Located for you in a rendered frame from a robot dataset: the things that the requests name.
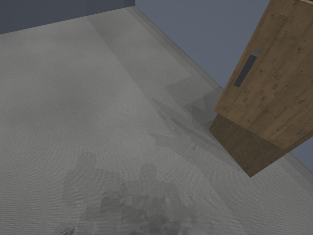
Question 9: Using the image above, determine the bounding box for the handle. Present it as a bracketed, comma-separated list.
[234, 48, 260, 88]

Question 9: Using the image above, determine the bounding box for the cupboard door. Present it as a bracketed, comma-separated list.
[214, 0, 313, 149]

